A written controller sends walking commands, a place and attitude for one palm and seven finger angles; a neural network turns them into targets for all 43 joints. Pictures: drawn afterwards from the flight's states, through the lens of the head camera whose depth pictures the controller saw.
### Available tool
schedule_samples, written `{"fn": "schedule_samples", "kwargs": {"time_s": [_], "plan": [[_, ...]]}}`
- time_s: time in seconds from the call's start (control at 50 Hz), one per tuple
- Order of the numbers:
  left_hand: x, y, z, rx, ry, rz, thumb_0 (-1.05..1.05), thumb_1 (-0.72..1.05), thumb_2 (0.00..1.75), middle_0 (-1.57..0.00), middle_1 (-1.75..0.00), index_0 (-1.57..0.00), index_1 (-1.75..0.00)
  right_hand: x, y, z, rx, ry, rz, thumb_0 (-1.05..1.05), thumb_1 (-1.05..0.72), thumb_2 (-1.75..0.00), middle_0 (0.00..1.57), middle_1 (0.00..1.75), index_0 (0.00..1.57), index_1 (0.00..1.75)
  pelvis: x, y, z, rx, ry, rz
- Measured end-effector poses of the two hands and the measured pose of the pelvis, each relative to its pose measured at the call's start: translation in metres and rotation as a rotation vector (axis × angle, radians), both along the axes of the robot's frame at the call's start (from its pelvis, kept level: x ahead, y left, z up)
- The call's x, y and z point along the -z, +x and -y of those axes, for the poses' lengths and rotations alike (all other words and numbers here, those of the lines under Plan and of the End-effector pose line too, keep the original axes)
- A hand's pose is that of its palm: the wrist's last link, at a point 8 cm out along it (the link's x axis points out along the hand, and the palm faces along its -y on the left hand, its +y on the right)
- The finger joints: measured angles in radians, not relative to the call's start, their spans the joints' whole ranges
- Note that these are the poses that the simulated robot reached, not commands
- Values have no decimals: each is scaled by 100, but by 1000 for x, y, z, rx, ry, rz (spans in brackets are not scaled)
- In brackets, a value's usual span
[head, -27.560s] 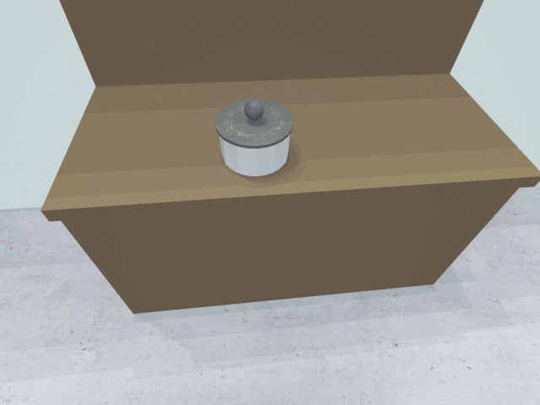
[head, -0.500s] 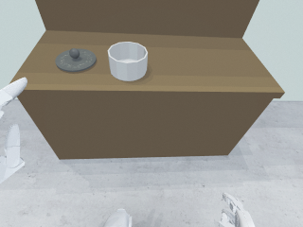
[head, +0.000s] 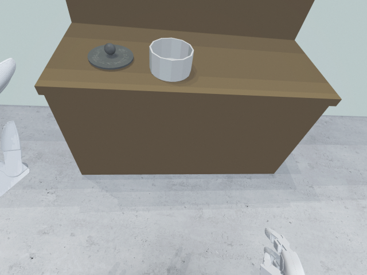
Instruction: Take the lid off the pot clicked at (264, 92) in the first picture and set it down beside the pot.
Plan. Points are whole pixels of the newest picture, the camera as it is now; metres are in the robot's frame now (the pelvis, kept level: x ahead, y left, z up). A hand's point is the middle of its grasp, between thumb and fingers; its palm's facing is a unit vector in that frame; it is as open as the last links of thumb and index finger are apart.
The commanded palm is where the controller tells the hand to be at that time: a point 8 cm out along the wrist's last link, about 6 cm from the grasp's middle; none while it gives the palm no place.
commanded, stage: stop stepping back and stand still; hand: left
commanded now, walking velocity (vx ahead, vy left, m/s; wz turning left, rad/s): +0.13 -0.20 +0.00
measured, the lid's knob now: (109, 48) +0.95 +0.27 -0.03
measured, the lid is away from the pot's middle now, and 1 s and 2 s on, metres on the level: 0.26 0.26 0.26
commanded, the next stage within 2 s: let the arm hang, fingers relaxed in 1.42 s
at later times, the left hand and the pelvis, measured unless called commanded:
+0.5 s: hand out of the picture +0.15 +0.18 -0.15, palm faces -0.07 -1.00 -0.06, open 7.3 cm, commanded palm none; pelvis +0.06 +0.03 +0.02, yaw +2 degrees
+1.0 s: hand (105, 230) +0.26 +0.18 -0.14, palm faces +0.06 -0.97 -0.22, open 7.4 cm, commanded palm none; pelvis +0.19 +0.00 +0.02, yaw +2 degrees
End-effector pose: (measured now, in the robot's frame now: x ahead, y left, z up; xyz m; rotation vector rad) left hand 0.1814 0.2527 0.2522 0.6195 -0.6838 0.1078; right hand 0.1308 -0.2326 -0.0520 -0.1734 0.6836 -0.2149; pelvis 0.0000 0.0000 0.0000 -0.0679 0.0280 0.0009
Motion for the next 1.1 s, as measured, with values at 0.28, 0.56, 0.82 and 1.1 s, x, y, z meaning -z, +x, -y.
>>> {"fn": "schedule_samples", "kwargs": {"time_s": [0.28, 0.56, 0.82, 1.1], "plan": [[368, -4, -31, -321, -556, -1406, 1, 91, 90, -18, -30, -19, -30, 76, -107, -35, 64, -27, -446, 0, -90, -90, 20, 30, 20, 30, 30, 0, -53, -39, 72, 23], [384, -15, 7, -377, -501, -1826, -1, 91, 90, -16, -28, -21, -30, 31, -144, -6, 203, 3, -890, 1, -90, -90, 20, 30, 20, 30, -13, 87, -17, -41, 34, -56], [383, 35, -7, -539, -544, -1810, 1, 91, 90, -19, -30, -20, -30, 58, 74, -19, 50, 48, -517, 0, -91, -90, 19, 30, 19, 29, -14, 156, -15, -12, 43, 2], [362, 66, 19, -581, -565, -1788, 1, 90, 90, -20, -30, -20, -30, 61, 149, -8, 14, 90, -548, 0, -91, -90, 20, 30, 20, 29, -26, 190, -2, -40, 77, -8]]}}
